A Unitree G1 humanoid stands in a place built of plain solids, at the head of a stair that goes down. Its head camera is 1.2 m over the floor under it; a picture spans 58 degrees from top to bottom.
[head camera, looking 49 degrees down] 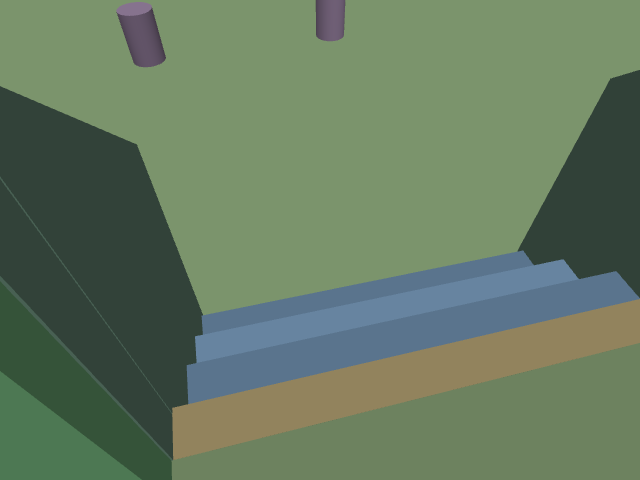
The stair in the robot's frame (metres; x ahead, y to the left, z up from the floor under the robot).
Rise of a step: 0.20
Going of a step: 0.22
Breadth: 1.70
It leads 14 degrees to the left of straight ahead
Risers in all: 4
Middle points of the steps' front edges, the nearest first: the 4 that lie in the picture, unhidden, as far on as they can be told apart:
0.63 -0.42 0.00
0.85 -0.37 -0.19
1.07 -0.32 -0.39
1.28 -0.26 -0.59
